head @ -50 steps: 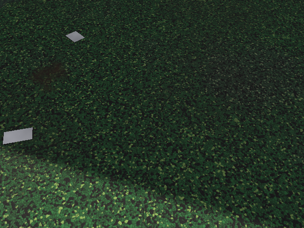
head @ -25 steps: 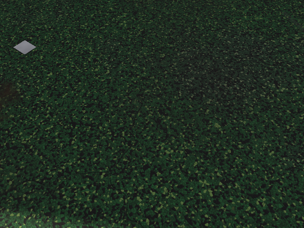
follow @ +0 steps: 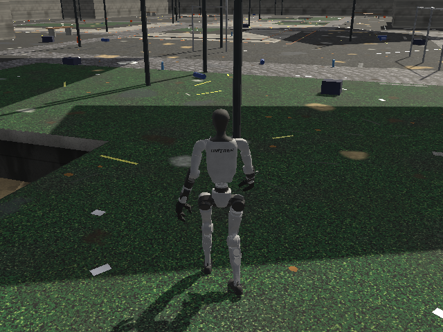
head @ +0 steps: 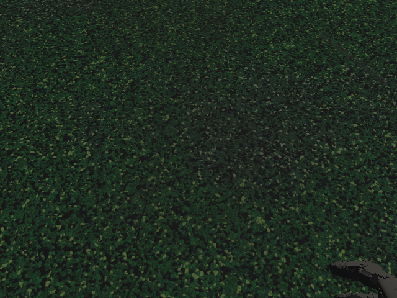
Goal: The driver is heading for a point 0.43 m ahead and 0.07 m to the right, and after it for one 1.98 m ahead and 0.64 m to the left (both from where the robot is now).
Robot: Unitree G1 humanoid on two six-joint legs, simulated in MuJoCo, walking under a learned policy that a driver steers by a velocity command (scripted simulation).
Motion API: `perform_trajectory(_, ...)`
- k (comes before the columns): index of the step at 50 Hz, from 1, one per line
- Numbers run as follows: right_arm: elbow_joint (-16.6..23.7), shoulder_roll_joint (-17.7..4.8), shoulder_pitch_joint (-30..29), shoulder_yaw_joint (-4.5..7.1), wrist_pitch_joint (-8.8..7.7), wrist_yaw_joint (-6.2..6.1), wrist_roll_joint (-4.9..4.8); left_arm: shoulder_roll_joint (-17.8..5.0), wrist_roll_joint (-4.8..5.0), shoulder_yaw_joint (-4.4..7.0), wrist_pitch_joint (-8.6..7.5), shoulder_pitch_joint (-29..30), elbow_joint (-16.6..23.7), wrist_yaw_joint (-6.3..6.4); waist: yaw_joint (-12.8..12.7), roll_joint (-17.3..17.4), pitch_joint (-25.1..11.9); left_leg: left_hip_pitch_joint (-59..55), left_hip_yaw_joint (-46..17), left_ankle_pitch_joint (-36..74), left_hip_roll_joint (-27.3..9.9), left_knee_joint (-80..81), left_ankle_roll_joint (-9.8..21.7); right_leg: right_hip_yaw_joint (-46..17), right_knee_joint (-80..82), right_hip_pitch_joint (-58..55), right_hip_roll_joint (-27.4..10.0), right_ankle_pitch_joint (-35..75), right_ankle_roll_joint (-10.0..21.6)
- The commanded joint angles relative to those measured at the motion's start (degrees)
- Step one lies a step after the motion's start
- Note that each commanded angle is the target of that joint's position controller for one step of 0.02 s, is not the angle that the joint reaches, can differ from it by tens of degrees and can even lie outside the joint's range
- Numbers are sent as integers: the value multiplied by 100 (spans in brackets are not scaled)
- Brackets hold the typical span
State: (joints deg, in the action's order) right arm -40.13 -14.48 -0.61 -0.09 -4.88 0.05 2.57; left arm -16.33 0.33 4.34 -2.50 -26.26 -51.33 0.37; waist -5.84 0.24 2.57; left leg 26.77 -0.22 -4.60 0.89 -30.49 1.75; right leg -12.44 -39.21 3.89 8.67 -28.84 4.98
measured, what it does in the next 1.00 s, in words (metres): walks ahead, turning right: right foot, then left foot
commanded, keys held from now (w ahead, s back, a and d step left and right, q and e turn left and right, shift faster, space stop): e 0.68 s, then no key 0.32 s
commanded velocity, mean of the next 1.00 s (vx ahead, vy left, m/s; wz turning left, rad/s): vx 0.09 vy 0.00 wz -0.51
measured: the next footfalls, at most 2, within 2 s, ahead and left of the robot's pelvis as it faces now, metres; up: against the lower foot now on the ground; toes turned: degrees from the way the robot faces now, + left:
right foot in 0.46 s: +0.19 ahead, -0.12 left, +0.00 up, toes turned -18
left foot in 0.90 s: +0.23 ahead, +0.08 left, +0.00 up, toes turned -29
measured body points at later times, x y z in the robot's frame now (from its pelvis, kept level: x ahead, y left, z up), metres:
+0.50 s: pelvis +0.12 -0.01 +0.00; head +0.16 -0.04 +0.45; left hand +0.37 +0.18 -0.09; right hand +0.12 -0.30 -0.13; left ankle +0.11 +0.11 -0.69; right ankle +0.16 -0.10 -0.72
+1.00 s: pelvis +0.15 +0.01 +0.02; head +0.17 +0.02 +0.47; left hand +0.37 +0.18 -0.11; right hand +0.12 -0.27 -0.09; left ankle +0.19 +0.09 -0.72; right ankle +0.13 -0.09 -0.69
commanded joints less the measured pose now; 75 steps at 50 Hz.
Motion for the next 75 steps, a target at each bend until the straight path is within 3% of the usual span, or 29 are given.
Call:
perform_trajectory(1, 9, -1319, 1803, 478, 70, -124, -58, -664, -40, 82, 4, -560, 471, 110, 664, 708, -1962, -4006, -3807, 1565, -2844, 686, 1305, 585, -3520, 2999, -379, -352, -130)
perform_trajectory(2, 62, -754, 1488, 327, 67, -110, -119, -716, -112, 123, 59, -71, 469, 82, 645, 198, -1206, -3238, -2689, 2201, -2484, 718, 1162, 641, -3468, 2938, -535, 94, -191)
perform_trajectory(4, 1, -428, 1312, 213, 46, -99, -115, -540, -176, 128, 169, 356, 571, -21, 546, 342, -664, -2453, -1285, 3117, -1885, 946, 825, 748, -3071, 2826, -818, 467, -335)
perform_trajectory(6, -102, -515, 1359, 232, 12, -95, -157, -396, -199, 114, 329, 335, 619, -137, 424, 718, -574, -2033, -680, 3575, -1645, 1125, 770, 881, -2968, 2608, -775, 648, -445)
perform_trajectory(11, -162, -667, 1343, 302, 53, -119, -157, -256, -201, 41, 465, 937, 972, -259, 362, 717, -530, -1889, 84, 3463, -1674, 1346, 909, 1087, -2222, 2881, -874, 1317, -552)
perform_trajectory(15, -199, -771, 1354, 353, 143, -119, -168, -130, -195, -79, 471, 1468, 1231, -358, 473, 767, -487, -1609, 699, 2830, -1542, 1268, 785, 1402, -887, 2202, -971, 1986, -458)
perform_trajectory(21, -267, -1070, 1644, 514, 384, -116, -204, -316, -220, -30, 414, 1753, 1524, -320, 646, 705, -478, -1983, 774, 2026, -1807, 201, 531, 1645, 580, 1564, -798, 1309, -135)
perform_trajectory(22, -322, -1051, 1774, 523, 442, -124, -201, -345, -270, -9, 336, 1478, 1449, -273, 512, 342, -651, -1840, 950, 1613, -1634, -518, 332, 1547, 1203, 1017, -728, 1810, -30)
perform_trajectory(23, -268, -930, 2136, 499, 482, -112, -150, -867, -327, 131, 255, 1056, 1404, -176, 408, -737, -1028, -1097, 1189, 208, -1249, -1865, -12, 306, 1660, 85, -1575, 3101, 234)
perform_trajectory(24, 142, -491, 2119, 366, 555, -86, -158, -1618, -199, 310, 297, 992, 1546, -123, 473, -1858, -1185, 588, 1116, -3508, -131, -3197, -376, -1942, 1777, -604, -3158, 5216, 1335)
perform_trajectory(25, 113, -743, 1695, 409, 665, -130, -69, -1412, 13, 337, 342, 501, 1408, -100, 49, -901, -1464, 692, 141, -3514, -192, -3832, -413, -1769, 1785, -605, -3060, 5168, 1683)
perform_trajectory(27, 136, -658, 1405, 397, 674, -137, -183, -916, -56, 175, 435, 1161, 1395, -11, 414, -594, -569, 804, -121, -2544, -394, -3635, -391, -846, 1986, 247, -2362, 4212, 1286)
perform_trajectory(29, 67, -762, 1529, 435, 691, -133, -62, -621, -58, 86, 466, 1681, 1515, 27, 657, -719, -484, 444, -76, -2017, -367, -3261, -393, -439, 2059, 652, -1832, 3903, 934)
perform_trajectory(34, 154, -558, 1427, 389, 795, -111, -122, -868, -116, 187, 410, 1400, 1432, -62, 571, -563, -688, 225, -128, -1920, -169, -2538, -423, -718, 2140, 733, -1713, 3068, 921)
perform_trajectory(41, 204, -514, 1331, 346, 746, -147, -197, -776, -223, 150, 468, 1391, 1346, -104, 433, -803, -644, -706, 1, -1976, 48, -1217, -198, -1052, 2115, 1115, -1668, 2150, 762)
perform_trajectory(44, 77, -397, 1793, 309, 657, -195, -198, -716, -130, 103, 508, 1524, 1276, -60, 705, -662, -565, -1694, 120, -1282, 131, 436, 19, -1144, 1827, 1466, -1524, 2127, 435)
perform_trajectory(45, 88, -516, 1794, 317, 600, -229, -138, -555, -97, 48, 487, 1428, 1253, -25, 679, -329, -507, -2031, -282, -1161, -220, 1061, 129, -1032, 1606, 1767, -1295, 1643, 136)
perform_trajectory(46, 209, -837, 1727, 327, 540, -252, -26, -154, -90, -62, 453, 1165, 1262, -5, 534, 749, -632, -2247, -1695, -1573, -1536, 1790, 366, -401, 614, 2061, -734, 656, -181)
perform_trajectory(47, 252, -1173, 1323, 405, 542, -200, -46, -416, -113, 17, 450, 1459, 1333, 18, 564, 1337, -97, -1138, -2551, -1035, -2195, 2014, 959, 538, 57, 2186, 33, -1, -308)
perform_trajectory(48, 230, -903, 1245, 352, 506, -173, -64, -605, -206, 79, 460, 1488, 1251, 9, 521, 821, 29, -836, -2266, -627, -2066, 1943, 1130, 365, -707, 1817, -233, 36, -358)
perform_trajectory(50, 227, -638, 888, 269, 463, -160, -116, -517, -122, 85, 478, 1172, 994, -50, 291, 661, -42, -961, -1380, 262, -1458, 1659, 940, 436, -1210, 1618, -224, 447, -443)
perform_trajectory(53, 27, -681, 1349, 304, 455, -138, -123, -316, -199, -28, 482, 1148, 842, -96, 558, 916, -322, -1975, -1086, -430, -1125, 1611, 836, 833, -808, 1901, -359, 507, -548)
perform_trajectory(58, -391, -936, 2124, 493, 511, -34, -112, -278, -204, -114, 351, 1967, 974, -178, 1021, 838, 130, -2517, -1738, -2242, -1377, 1988, 1085, 1307, 165, 2217, -554, 136, -437)
perform_trajectory(63, -478, -765, 1642, 536, 451, 1, -210, -192, -203, -133, 81, 859, 428, -53, 298, 404, -59, -660, -1026, -1932, -892, 1202, 734, 1347, 2161, -769, -608, 1416, 56)
perform_trajectory(65, -7, -127, 928, 334, 326, 50, -180, -1165, -198, 90, -12, -152, 230, 45, -228, -1351, -116, 1633, 331, -2475, 188, -1101, 252, -1832, 3266, -1967, -2783, -980, 727)
perform_trajectory(66, 67, -686, 636, 469, 317, 36, -57, -1134, -214, 114, -11, -114, 105, 49, -184, -832, 575, 1994, 47, -2510, -150, -1814, 273, -2045, 3334, -1289, -3113, -711, 1119)
perform_trajectory(70, -397, -632, 1290, 490, 317, 219, -91, -420, -207, -109, -177, 656, 230, 38, 414, -566, 503, 1599, -142, -1294, -349, -2501, 142, -179, 3367, -953, -2177, 1636, 629)
perform_trajectory(72, -436, -445, 1357, 452, 338, 216, -69, -388, -183, -139, -229, 588, 110, 40, 529, -495, 343, 1301, -119, -1095, -146, -2584, 29, 697, 2961, -740, -2012, 4362, 510)
perform_trajectory(75, -244, -252, 906, 354, 365, 239, -79, -322, -131, -199, -206, 748, 62, 42, 525, -623, 342, 702, 309, -478, -133, -1781, -81, 1492, 2721, -133, -1791, 5513, 354)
